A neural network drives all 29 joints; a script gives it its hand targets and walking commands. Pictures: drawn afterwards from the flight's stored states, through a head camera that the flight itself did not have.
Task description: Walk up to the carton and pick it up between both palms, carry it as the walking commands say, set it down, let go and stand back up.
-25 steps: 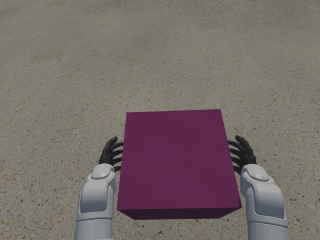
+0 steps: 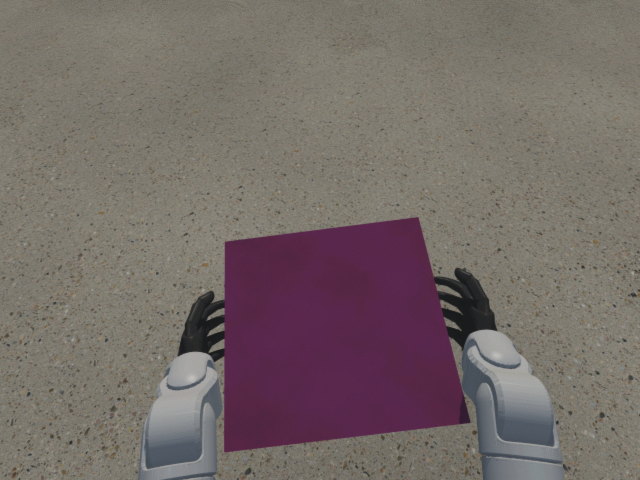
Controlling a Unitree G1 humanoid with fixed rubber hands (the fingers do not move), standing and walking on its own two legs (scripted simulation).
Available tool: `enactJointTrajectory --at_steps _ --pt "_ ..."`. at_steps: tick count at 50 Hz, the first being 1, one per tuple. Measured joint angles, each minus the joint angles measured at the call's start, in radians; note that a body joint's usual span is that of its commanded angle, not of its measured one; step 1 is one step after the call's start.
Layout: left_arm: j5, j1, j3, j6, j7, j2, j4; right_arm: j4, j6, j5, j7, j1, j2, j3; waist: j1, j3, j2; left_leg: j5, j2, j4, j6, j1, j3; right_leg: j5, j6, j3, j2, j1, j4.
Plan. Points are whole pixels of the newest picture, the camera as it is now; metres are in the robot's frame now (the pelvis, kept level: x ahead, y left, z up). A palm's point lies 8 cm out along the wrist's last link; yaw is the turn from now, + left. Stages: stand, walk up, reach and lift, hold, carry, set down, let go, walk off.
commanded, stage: carry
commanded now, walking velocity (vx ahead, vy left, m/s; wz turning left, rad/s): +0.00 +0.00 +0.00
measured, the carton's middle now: (335, 340) +0.31 +0.00 -0.03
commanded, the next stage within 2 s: none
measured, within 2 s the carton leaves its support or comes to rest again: neither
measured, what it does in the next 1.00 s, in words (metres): walks ahead: right foot, then left foot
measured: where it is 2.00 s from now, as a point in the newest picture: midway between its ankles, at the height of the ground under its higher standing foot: (296, 408)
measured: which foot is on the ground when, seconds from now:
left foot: down 0.00-0.12, up 0.14-0.32, down 0.34-0.80, up 0.82-0.92, down 0.94-1.00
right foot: up 0.00-0.08, down 0.10-0.98, up 1.00-1.00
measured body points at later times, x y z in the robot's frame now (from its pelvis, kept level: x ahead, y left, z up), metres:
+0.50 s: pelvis +0.19 +0.04 +0.03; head +0.25 +0.07 +0.47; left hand +0.46 +0.23 +0.01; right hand +0.50 -0.11 +0.04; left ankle +0.13 +0.11 -0.70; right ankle +0.16 -0.09 -0.69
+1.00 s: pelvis +0.36 +0.09 -0.02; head +0.39 +0.12 +0.43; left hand +0.63 +0.27 -0.04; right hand +0.67 -0.06 +0.01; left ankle +0.40 +0.17 -0.70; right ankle +0.17 -0.08 -0.66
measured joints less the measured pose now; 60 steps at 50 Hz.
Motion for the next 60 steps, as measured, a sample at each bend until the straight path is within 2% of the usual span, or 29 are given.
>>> enactJointTrajectory --at_steps 1,2,3,4,5,6,8,11,13,16,18,19,23,29,34,37,39,41,42,43,45,46,47,48,49,51,53,56,60 --pt "0.015 -0.001 -0.001 0.006 0.002 0.001 0.037 0.029 -0.011 -0.020 0.004 -0.008 0.001 0.001 0.003 -0.012 0.059 0.138 0.012 -0.012 0.021 0.038 -0.020 -0.080 -0.003 -0.001 0.014 -0.056 0.018" --pt "0.016 -0.016 0.005 0.020 0.005 0.004 0.065 0.053 -0.015 -0.025 -0.002 -0.016 0.001 0.000 0.002 -0.014 0.099 0.062 0.010 -0.021 0.023 0.084 -0.037 -0.083 -0.013 -0.008 0.009 -0.103 -0.027" --pt "0.017 -0.036 0.006 0.030 0.008 0.009 0.084 0.063 -0.014 -0.025 -0.010 -0.020 0.002 -0.002 -0.003 -0.005 0.126 -0.002 0.006 -0.033 0.017 0.130 -0.048 -0.007 -0.021 -0.031 -0.006 -0.130 -0.142" --pt "0.018 -0.060 0.003 0.040 0.008 0.017 0.093 0.062 -0.016 -0.021 -0.020 -0.017 0.002 -0.004 -0.008 0.011 0.138 -0.037 0.000 -0.033 0.010 0.169 -0.055 0.162 -0.029 -0.059 -0.023 -0.133 -0.297" --pt "0.031 -0.085 -0.002 0.041 0.002 0.021 0.106 0.065 -0.024 -0.022 -0.027 -0.010 0.000 -0.006 -0.014 0.024 0.132 -0.054 -0.010 -0.003 0.003 0.193 -0.062 0.418 -0.043 -0.075 -0.040 -0.119 -0.427" --pt "0.044 -0.112 -0.007 0.036 -0.002 0.015 0.130 0.076 -0.031 -0.024 -0.035 0.002 -0.004 -0.017 -0.021 0.026 0.124 -0.049 -0.013 0.071 -0.007 0.185 -0.078 0.611 -0.064 -0.088 -0.059 -0.102 -0.440" --pt "0.035 -0.159 -0.018 0.031 -0.001 -0.007 0.153 0.103 -0.009 -0.001 -0.060 0.014 -0.020 -0.039 -0.012 0.023 0.088 -0.028 -0.048 0.301 -0.038 0.089 -0.137 0.465 -0.087 -0.101 -0.088 -0.085 -0.383" --pt "0.073 -0.198 -0.012 -0.002 -0.007 -0.007 0.209 0.163 0.005 0.000 -0.035 -0.003 -0.031 -0.050 0.027 0.047 0.041 -0.007 -0.090 0.443 -0.027 -0.034 -0.189 0.414 -0.082 -0.102 -0.082 -0.037 -0.414" --pt "0.076 -0.200 0.023 -0.015 -0.021 -0.007 0.228 0.192 0.012 0.004 -0.031 -0.026 -0.027 -0.049 0.046 0.068 0.011 -0.019 -0.096 0.361 -0.018 -0.103 -0.198 0.430 -0.067 -0.093 -0.076 -0.004 -0.480" --pt "0.052 -0.161 0.025 -0.060 -0.016 -0.002 0.219 0.168 0.003 -0.002 -0.027 -0.037 -0.019 -0.050 0.056 0.109 -0.013 0.023 -0.077 0.097 -0.007 -0.181 -0.192 0.456 -0.067 -0.099 -0.076 0.037 -0.568" --pt "0.028 -0.119 0.016 -0.078 -0.001 0.002 0.202 0.146 -0.024 -0.012 -0.024 -0.033 0.001 -0.060 0.063 0.143 -0.028 0.293 -0.062 -0.052 0.000 -0.164 -0.158 0.452 -0.060 -0.096 -0.080 0.072 -0.593" --pt "0.016 -0.096 0.012 -0.081 0.007 0.004 0.197 0.143 -0.039 -0.016 -0.023 -0.025 0.005 -0.056 0.068 0.150 -0.035 0.314 -0.064 -0.065 0.010 -0.146 -0.147 0.447 -0.054 -0.089 -0.084 0.089 -0.604" --pt "-0.043 -0.059 -0.015 -0.059 0.028 0.006 0.166 0.124 -0.083 -0.026 -0.028 -0.011 0.000 -0.058 0.082 0.133 -0.008 0.211 -0.060 -0.082 0.042 -0.107 -0.142 0.464 -0.030 -0.086 -0.077 0.147 -0.678" --pt "-0.023 -0.159 -0.031 -0.066 0.026 0.023 0.119 0.106 -0.143 -0.041 -0.017 -0.032 0.002 -0.070 0.080 0.064 0.070 0.140 -0.039 -0.070 0.064 -0.081 -0.126 0.444 -0.016 -0.114 -0.070 0.162 -0.664" --pt "0.046 -0.195 0.001 -0.103 0.002 -0.008 0.240 0.127 -0.111 -0.061 -0.010 0.018 -0.001 -0.065 0.057 -0.058 0.144 0.071 -0.029 -0.049 0.069 -0.028 -0.111 0.407 -0.017 -0.148 -0.076 0.190 -0.612" --pt "0.066 -0.174 0.002 -0.111 -0.015 -0.003 0.339 0.178 -0.074 -0.069 -0.008 0.037 -0.002 -0.074 0.035 -0.109 0.183 0.030 -0.016 -0.014 0.044 0.023 -0.100 0.376 -0.019 -0.177 -0.078 0.237 -0.579" --pt "0.066 -0.155 -0.008 -0.106 -0.018 -0.001 0.376 0.194 -0.059 -0.063 -0.011 0.063 -0.002 -0.081 0.021 -0.128 0.174 0.046 -0.019 0.071 -0.003 0.022 -0.095 0.340 -0.027 -0.193 -0.093 0.282 -0.578" --pt "0.061 -0.156 -0.023 -0.090 -0.020 -0.001 0.390 0.194 -0.056 -0.049 -0.012 0.093 -0.006 -0.091 0.015 -0.121 0.097 0.171 -0.055 0.280 -0.097 -0.061 -0.095 0.284 -0.053 -0.200 -0.143 0.323 -0.558" --pt "0.059 -0.164 -0.035 -0.079 -0.017 -0.002 0.373 0.176 -0.053 -0.038 -0.012 0.105 -0.008 -0.095 0.016 -0.105 0.035 0.056 -0.087 0.394 -0.109 -0.130 -0.101 0.232 -0.068 -0.184 -0.170 0.342 -0.544" --pt "0.063 -0.172 -0.042 -0.071 -0.015 -0.003 0.349 0.155 -0.048 -0.028 -0.009 0.107 -0.009 -0.097 0.018 -0.082 -0.027 -0.094 -0.109 0.469 -0.090 -0.205 -0.104 0.176 -0.065 -0.154 -0.189 0.364 -0.544" --pt "0.064 -0.192 -0.037 -0.074 -0.007 -0.006 0.315 0.143 -0.047 -0.017 0.000 0.058 -0.018 -0.107 0.033 -0.013 -0.087 -0.197 -0.087 0.441 -0.040 -0.334 -0.110 0.105 0.025 -0.127 -0.197 0.409 -0.559" --pt "0.068 -0.205 -0.026 -0.082 -0.003 -0.008 0.319 0.165 -0.053 -0.016 0.009 0.008 -0.031 -0.114 0.044 0.029 -0.080 -0.137 -0.059 0.327 -0.025 -0.366 -0.120 0.095 0.051 -0.126 -0.185 0.424 -0.549" --pt "0.069 -0.203 -0.017 -0.086 0.003 -0.007 0.313 0.194 -0.063 -0.019 0.017 -0.043 -0.039 -0.118 0.055 0.066 -0.066 0.101 -0.034 0.236 0.000 -0.374 -0.112 0.088 0.055 -0.115 -0.174 0.429 -0.521" --pt "0.066 -0.179 -0.017 -0.088 0.006 0.002 0.298 0.221 -0.077 -0.026 0.024 -0.083 -0.034 -0.114 0.067 0.086 -0.057 0.298 -0.016 0.219 0.024 -0.366 -0.090 0.123 0.053 -0.089 -0.173 0.404 -0.455" --pt "0.059 -0.151 -0.014 -0.090 0.013 0.021 0.286 0.235 -0.092 -0.032 0.017 -0.109 -0.013 -0.106 0.072 0.099 -0.054 0.270 -0.008 0.234 0.039 -0.364 -0.069 0.170 0.059 -0.034 -0.157 0.351 -0.353" --pt "0.017 -0.103 -0.012 -0.082 0.009 0.065 0.267 0.223 -0.121 -0.042 0.002 -0.117 0.018 -0.074 0.072 0.134 -0.047 0.188 -0.016 0.216 0.054 -0.336 -0.042 0.166 0.033 0.054 -0.105 0.267 -0.204" --pt "-0.026 -0.088 -0.013 -0.068 0.008 0.074 0.261 0.233 -0.144 -0.053 0.008 -0.121 0.014 -0.061 0.081 0.170 -0.034 0.202 -0.033 0.147 0.059 -0.302 -0.026 0.212 -0.001 0.076 -0.062 0.187 -0.132" --pt "-0.068 -0.081 -0.038 -0.047 0.068 0.032 0.224 0.216 -0.176 -0.071 -0.009 -0.100 0.009 -0.086 0.092 0.198 0.030 0.244 -0.048 0.028 0.067 -0.258 -0.033 0.195 -0.005 0.012 -0.042 0.093 -0.235" --pt "-0.102 -0.110 -0.052 -0.067 0.137 0.000 0.099 0.100 -0.192 -0.020 -0.026 -0.049 0.004 -0.089 0.087 0.235 0.088 0.267 -0.062 -0.067 0.070 -0.192 -0.033 0.266 -0.011 -0.030 -0.049 0.025 -0.482"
